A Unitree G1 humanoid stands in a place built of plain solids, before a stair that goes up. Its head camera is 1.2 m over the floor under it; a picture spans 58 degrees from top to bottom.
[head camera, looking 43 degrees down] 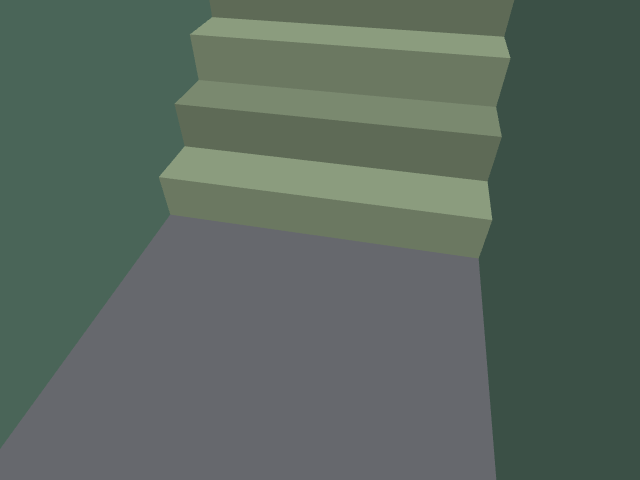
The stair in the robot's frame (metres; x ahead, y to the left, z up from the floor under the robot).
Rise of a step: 0.20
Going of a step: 0.24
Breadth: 1.39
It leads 12 degrees to the right of straight ahead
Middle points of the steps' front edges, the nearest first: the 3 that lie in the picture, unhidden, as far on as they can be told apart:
1.31 0.02 0.20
1.55 -0.03 0.39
1.79 -0.08 0.59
